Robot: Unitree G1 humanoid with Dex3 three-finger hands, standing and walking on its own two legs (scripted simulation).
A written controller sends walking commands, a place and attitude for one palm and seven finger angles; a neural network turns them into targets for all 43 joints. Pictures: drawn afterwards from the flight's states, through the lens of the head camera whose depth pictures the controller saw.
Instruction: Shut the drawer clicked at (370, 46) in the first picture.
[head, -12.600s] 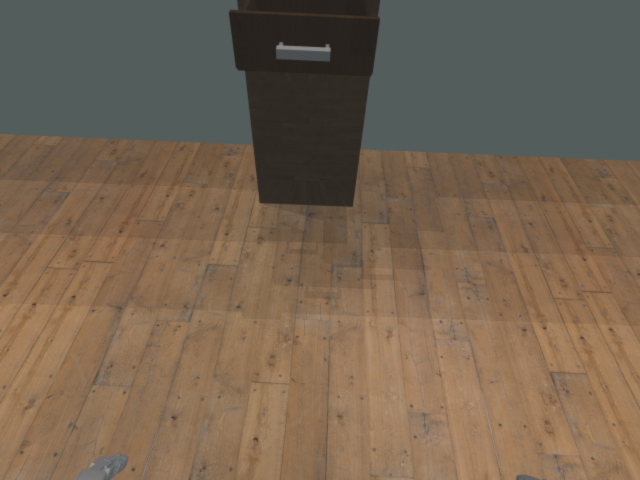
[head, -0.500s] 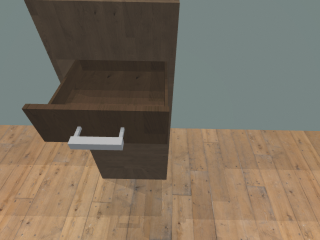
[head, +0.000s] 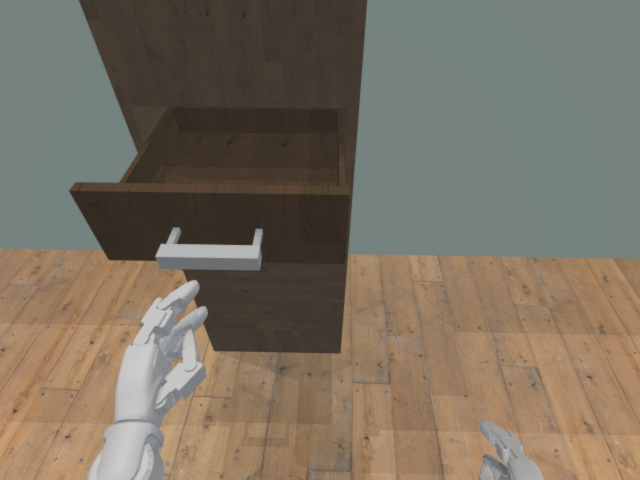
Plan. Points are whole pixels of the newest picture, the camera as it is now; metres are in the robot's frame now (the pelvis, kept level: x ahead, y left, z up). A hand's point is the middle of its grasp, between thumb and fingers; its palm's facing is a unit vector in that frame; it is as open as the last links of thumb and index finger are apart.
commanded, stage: raise the hand and make a fist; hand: left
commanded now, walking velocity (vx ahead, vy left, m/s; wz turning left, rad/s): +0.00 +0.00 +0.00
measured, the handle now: (213, 245) +0.42 +0.17 +0.08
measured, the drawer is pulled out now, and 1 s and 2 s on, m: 0.25 0.25 0.25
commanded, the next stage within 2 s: bring the fist close to the handle in 1.64 s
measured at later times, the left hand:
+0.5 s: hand (226, 375) +0.24 +0.12 +0.05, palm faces -0.13 -0.99 -0.04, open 4.2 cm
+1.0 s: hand (176, 342) +0.23 +0.15 +0.14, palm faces +0.05 -1.00 -0.07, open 3.1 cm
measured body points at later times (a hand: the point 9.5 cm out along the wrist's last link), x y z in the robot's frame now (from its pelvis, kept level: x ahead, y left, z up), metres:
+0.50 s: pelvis +0.01 -0.03 -0.02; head +0.03 -0.05 +0.43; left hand +0.24 +0.17 +0.05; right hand +0.19 -0.25 -0.10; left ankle +0.07 +0.08 -0.71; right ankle +0.01 -0.12 -0.71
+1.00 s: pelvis +0.05 -0.02 +0.00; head +0.03 -0.03 +0.45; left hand +0.22 +0.20 +0.15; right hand +0.26 -0.23 -0.04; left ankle +0.07 +0.08 -0.71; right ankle +0.01 -0.12 -0.71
